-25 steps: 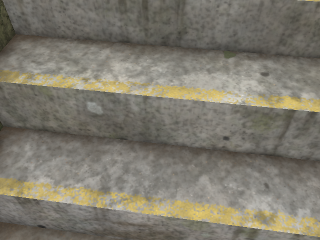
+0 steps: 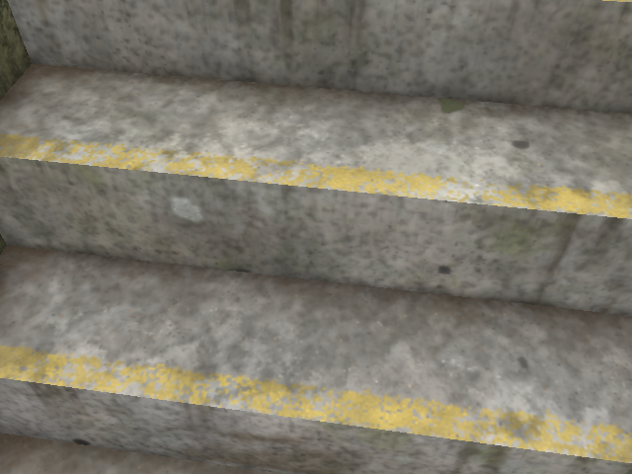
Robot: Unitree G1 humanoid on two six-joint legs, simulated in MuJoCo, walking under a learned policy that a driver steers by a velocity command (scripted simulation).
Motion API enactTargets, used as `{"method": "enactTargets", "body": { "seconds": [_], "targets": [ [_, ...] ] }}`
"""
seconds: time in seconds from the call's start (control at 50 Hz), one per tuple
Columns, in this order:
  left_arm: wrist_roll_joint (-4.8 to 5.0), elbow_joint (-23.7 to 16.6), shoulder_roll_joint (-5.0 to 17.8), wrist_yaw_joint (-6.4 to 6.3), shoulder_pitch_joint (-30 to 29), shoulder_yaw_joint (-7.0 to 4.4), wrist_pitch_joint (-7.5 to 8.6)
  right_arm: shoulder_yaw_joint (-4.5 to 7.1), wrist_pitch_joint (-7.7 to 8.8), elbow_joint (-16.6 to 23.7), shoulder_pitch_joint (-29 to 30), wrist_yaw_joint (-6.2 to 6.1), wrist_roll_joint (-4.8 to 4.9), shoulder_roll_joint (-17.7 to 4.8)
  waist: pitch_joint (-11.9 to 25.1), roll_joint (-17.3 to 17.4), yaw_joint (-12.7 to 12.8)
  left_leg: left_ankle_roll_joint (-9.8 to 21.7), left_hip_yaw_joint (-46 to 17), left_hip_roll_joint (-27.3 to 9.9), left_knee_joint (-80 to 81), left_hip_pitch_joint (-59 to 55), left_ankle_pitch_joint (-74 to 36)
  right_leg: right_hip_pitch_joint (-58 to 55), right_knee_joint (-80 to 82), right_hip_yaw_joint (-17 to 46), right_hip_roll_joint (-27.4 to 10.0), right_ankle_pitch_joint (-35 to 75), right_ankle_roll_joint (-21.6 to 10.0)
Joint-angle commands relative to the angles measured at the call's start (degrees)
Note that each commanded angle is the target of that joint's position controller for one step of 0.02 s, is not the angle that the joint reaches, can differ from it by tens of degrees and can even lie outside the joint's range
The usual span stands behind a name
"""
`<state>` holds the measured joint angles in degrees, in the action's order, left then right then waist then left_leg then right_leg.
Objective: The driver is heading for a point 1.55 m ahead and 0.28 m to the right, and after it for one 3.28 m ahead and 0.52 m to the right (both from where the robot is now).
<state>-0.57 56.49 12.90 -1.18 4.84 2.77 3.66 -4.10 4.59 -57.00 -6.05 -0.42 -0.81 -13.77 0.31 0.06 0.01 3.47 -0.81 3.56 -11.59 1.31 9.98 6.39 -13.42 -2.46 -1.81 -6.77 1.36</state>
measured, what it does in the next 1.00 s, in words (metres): stands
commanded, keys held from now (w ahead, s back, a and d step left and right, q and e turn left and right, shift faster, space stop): w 1.00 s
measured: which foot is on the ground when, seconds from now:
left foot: down 0.00-1.00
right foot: down 0.00-1.00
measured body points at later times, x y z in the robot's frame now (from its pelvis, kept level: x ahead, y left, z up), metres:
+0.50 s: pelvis +0.00 +0.00 +0.00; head +0.00 +0.01 +0.45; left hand +0.14 +0.25 -0.13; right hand +0.13 -0.24 -0.13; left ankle -0.04 +0.08 -0.75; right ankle +0.00 -0.13 -0.75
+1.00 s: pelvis +0.01 +0.01 +0.00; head +0.01 +0.01 +0.45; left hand +0.14 +0.25 -0.13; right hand +0.14 -0.24 -0.13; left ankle -0.04 +0.08 -0.75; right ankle +0.00 -0.13 -0.75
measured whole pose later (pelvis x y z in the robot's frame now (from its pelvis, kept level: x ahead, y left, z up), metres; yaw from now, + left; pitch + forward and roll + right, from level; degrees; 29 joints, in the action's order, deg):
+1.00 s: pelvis +0.01 +0.01 +0.00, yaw +0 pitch +0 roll +0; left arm -0.5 56.5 13.9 -1.3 4.4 3.4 3.5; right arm -4.7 4.4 -57.1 -5.6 -0.4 -0.6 -15.0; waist 0.4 0.0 0.0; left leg 4.0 -0.9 4.0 -11.3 0.9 10.2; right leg 6.0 -13.5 -2.2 -2.5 -7.3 2.2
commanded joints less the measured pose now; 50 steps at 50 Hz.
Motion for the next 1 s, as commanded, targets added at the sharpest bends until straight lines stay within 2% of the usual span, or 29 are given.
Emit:
{"method": "enactTargets", "body": {
  "seconds": [0.02, 1.0],
  "targets": [
    [0.03, -3.1, 5.9, -0.11, -3.2, -1.0, 0.73, 1.07, 0.69, 2.9, 2.6, -0.11, 0.04, -6.2, 2.9, 0.0, 0.0, -0.8, -6.0, -10.3, 1.2, 2.8, -13.8, -3.8, 0.2, 5.3, -6.5, 8.2, -0.9],
    [0.11, -3.2, 7.0, -0.28, -3.5, -0.56, 0.54, 0.66, 0.5, 2.8, 3.1, -0.11, 0.2, -7.9, 3.4, 0.1, 0.0, -0.9, -6.2, -10.4, 0.8, 1.7, -18.1, -4.0, -0.2, 5.1, -6.6, 8.8, -0.3]
  ]
}}
Velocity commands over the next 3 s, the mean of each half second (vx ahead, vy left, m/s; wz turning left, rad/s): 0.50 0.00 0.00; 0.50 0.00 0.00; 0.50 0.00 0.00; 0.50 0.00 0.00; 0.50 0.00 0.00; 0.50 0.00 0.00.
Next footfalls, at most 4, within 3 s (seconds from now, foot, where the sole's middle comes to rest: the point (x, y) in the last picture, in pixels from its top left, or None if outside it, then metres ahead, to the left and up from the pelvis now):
none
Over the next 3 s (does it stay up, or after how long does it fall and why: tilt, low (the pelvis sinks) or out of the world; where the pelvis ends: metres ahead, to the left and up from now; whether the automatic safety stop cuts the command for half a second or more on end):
stays up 0.01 0.00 0.00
